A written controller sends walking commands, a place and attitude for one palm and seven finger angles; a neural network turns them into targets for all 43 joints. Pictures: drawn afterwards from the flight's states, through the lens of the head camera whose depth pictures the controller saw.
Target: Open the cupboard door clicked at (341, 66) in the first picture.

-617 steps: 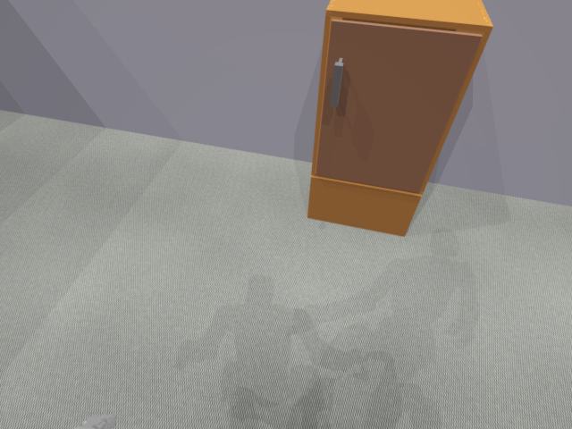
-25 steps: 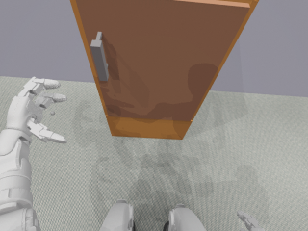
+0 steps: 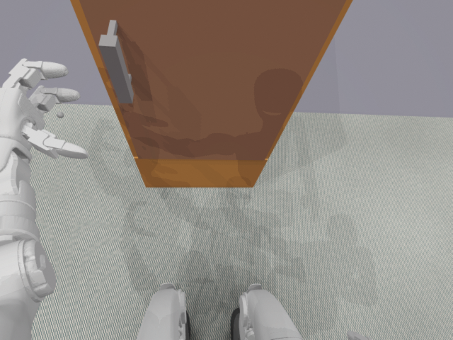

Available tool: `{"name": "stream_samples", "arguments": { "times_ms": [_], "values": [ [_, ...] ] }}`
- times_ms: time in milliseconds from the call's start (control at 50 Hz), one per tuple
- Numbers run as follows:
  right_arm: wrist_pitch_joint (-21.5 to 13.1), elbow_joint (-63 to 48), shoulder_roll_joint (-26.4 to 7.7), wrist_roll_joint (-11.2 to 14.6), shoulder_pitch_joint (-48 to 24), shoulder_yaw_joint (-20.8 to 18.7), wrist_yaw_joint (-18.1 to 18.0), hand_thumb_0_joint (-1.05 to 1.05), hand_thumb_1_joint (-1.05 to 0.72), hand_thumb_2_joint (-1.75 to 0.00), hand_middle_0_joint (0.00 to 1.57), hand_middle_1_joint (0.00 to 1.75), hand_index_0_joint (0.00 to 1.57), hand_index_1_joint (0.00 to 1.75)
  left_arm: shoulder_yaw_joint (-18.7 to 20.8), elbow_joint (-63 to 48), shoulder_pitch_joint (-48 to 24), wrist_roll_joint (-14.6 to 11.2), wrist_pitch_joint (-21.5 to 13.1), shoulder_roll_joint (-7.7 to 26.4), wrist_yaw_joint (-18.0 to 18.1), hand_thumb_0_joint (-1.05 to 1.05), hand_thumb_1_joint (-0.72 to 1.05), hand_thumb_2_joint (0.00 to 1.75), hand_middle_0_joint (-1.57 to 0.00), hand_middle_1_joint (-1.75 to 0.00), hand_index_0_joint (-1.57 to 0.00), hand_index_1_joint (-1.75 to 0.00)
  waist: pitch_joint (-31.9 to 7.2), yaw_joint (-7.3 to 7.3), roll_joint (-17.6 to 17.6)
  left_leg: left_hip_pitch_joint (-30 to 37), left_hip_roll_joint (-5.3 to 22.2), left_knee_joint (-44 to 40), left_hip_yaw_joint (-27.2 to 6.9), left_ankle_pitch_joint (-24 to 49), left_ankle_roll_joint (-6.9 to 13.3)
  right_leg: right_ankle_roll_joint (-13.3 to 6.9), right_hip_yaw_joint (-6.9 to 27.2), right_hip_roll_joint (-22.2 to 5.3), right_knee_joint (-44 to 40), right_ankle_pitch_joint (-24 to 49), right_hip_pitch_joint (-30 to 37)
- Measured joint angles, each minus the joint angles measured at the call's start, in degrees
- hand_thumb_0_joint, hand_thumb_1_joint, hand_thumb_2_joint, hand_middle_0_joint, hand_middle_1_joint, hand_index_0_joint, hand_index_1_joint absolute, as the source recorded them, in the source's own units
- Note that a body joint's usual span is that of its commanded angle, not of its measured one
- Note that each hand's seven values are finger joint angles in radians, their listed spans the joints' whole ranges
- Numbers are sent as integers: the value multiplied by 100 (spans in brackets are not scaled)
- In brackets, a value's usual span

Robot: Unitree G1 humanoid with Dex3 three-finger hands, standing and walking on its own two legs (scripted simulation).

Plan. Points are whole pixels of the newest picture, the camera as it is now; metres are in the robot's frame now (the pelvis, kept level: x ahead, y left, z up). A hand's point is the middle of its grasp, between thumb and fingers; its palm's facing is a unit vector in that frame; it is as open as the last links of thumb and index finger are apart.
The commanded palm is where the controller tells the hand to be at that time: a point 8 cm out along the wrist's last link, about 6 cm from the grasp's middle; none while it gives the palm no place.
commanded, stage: move the hooked fingers beside the handle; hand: left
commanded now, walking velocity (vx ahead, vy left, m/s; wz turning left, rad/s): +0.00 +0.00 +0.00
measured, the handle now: (120, 64) +0.59 +0.18 +0.05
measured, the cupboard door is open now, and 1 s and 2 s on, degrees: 0 0 0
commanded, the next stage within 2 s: slide the fingers in behind the handle in 1.20 s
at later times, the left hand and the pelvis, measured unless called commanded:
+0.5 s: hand (79, 80) +0.54 +0.24 +0.06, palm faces -0.01 -1.00 -0.02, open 13.9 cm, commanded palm +0.52 +0.27 +0.05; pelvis +0.00 +0.00 -0.01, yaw -1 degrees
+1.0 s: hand (79, 88) +0.52 +0.24 +0.06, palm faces +0.00 -1.00 -0.02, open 13.9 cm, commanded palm +0.51 +0.27 +0.05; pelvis +0.01 +0.00 +0.00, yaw -1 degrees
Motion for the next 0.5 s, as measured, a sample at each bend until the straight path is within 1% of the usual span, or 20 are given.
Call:
{"name": "stream_samples", "arguments": {
  "times_ms": [80,160,240,320,380,460,500],
  "values": [
    [91,22,-10,-21,59,-7,22,0,-91,-90,20,30,21,30,-15,85,-224,47,23,91,45,-2,-50,30,-30,-120,-30,-120,9,-64,31,-103,12,31,-4,-4,0,3,-2,12,16,6,-98],
    [190,25,-9,-21,105,33,34,0,-91,-90,20,30,21,30,21,332,-482,109,121,199,93,-2,-50,30,-30,-120,-30,-120,5,-140,43,-173,28,38,1,-5,6,8,5,28,15,16,-171],
    [237,-23,-9,-45,141,81,36,0,-91,-90,20,30,21,30,48,569,-772,270,199,387,187,-2,-50,30,-30,-120,-30,-120,28,-252,54,-304,45,94,-20,-15,4,2,-13,45,48,17,-289],
    [284,-40,-8,-90,165,102,58,0,-91,-90,20,30,21,30,154,599,-989,367,146,543,252,-2,-49,30,-30,-120,-30,-120,41,-343,65,-451,72,168,-31,-39,0,-2,-20,71,97,11,-430],
    [338,-34,0,-102,193,111,82,0,-91,-90,20,30,21,30,143,673,-1171,385,151,634,261,-2,-49,30,-30,-120,-30,-120,53,-384,78,-524,81,199,-43,-52,1,0,-29,80,111,6,-493],
    [419,-51,-3,-113,226,142,102,0,-91,-90,20,30,21,30,120,851,-1400,477,309,757,249,-2,-49,30,-30,-120,-30,-120,67,-440,114,-614,87,225,-61,-62,7,5,-45,88,111,7,-568],
    [455,-85,3,-126,259,136,115,0,-91,-90,20,30,21,30,142,801,-1363,495,351,766,254,-2,-49,30,-30,-120,-30,-120,63,-454,131,-635,93,217,-47,-64,10,9,-30,94,100,12,-594]
  ]
}}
